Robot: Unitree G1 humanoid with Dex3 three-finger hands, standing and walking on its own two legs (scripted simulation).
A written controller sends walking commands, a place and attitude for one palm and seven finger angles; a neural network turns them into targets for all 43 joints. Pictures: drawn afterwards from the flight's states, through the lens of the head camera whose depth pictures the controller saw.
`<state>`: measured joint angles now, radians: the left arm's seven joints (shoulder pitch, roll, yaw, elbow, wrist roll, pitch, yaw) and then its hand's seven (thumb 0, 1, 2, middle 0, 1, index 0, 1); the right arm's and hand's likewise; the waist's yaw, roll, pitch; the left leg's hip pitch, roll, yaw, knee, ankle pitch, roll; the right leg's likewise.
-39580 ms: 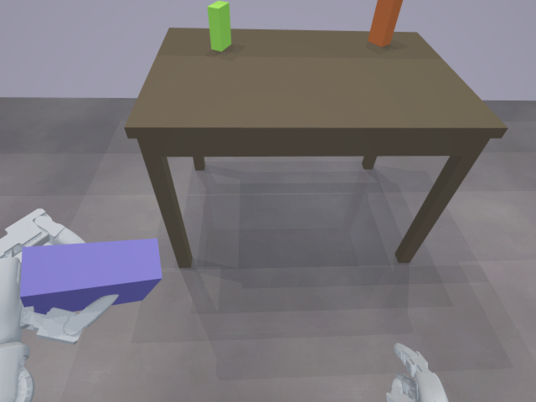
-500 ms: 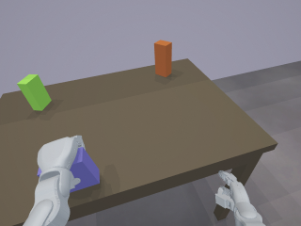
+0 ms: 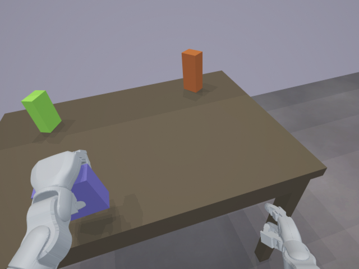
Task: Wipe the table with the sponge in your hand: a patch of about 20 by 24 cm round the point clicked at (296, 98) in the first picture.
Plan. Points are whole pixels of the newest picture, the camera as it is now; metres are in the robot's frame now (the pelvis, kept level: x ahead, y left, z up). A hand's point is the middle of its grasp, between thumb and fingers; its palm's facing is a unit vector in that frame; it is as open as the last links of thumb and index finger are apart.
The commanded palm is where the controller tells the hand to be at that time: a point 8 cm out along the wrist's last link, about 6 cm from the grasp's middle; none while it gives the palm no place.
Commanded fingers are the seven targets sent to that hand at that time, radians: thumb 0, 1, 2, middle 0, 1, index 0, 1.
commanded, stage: lift the sponge slowly off the table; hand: left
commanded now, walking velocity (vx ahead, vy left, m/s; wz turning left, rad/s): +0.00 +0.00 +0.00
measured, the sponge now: (79, 198) +0.23 +0.29 +0.06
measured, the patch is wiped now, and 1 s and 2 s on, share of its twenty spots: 1.00 1.00 1.00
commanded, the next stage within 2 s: bring the sponge back beside the body in 0.80 s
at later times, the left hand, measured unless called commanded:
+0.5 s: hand (65, 175) +0.23 +0.28 +0.14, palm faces +0.17 -0.14 -0.98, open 8.9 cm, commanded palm +0.19 +0.28 +0.21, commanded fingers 0.00 0.10 1.30 -1.20 -1.60 -1.20 -1.60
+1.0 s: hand (67, 169) +0.23 +0.28 +0.16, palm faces +0.22 -0.18 -0.96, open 8.9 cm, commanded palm +0.19 +0.28 +0.22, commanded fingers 0.00 0.10 1.30 -1.20 -1.60 -1.20 -1.60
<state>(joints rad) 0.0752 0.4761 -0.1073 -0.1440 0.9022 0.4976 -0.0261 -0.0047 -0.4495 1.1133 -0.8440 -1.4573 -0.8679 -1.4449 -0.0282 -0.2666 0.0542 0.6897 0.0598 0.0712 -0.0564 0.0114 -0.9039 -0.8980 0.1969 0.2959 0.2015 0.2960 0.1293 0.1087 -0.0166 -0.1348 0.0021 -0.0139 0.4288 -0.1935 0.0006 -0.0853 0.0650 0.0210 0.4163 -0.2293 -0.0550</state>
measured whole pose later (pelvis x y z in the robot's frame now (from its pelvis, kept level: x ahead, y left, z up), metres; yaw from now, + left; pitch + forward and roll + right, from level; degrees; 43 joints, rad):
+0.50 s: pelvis -0.01 +0.01 +0.00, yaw +0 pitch -6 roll +0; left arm 0.03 0.49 -0.10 -0.25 0.87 0.49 -0.06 -0.01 -0.45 1.11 -0.84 -1.46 -0.87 -1.44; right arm -0.04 -0.25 0.07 0.68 0.06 0.05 -0.06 0.01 -0.90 -0.90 0.20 0.30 0.20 0.30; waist 0.14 0.11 -0.01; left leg -0.14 -0.02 -0.01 0.42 -0.17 0.02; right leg -0.09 0.05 0.03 0.42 -0.21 -0.04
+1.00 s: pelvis -0.02 +0.01 +0.00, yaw +0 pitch -6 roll +0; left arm 0.00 0.49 -0.10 -0.29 0.83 0.56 -0.07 0.00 -0.45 1.11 -0.84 -1.45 -0.87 -1.44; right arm -0.03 -0.26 0.08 0.65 0.07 0.07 -0.06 0.01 -0.90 -0.90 0.20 0.30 0.20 0.30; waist 0.14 0.11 -0.02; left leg -0.15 -0.01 0.00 0.42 -0.17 0.02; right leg -0.11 0.05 0.04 0.42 -0.21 -0.04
